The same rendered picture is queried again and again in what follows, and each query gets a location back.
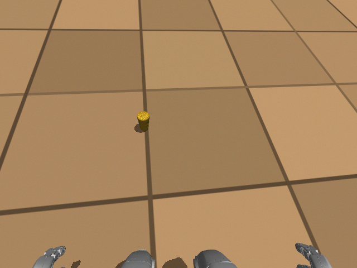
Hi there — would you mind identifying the right robot hand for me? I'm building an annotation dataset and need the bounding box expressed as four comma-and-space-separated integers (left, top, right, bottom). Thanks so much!
295, 243, 332, 268

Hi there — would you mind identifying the cup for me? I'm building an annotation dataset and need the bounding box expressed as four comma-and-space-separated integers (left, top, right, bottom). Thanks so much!
137, 111, 149, 131

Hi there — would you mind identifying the left robot hand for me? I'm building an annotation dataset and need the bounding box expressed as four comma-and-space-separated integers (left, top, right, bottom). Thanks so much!
32, 246, 66, 268

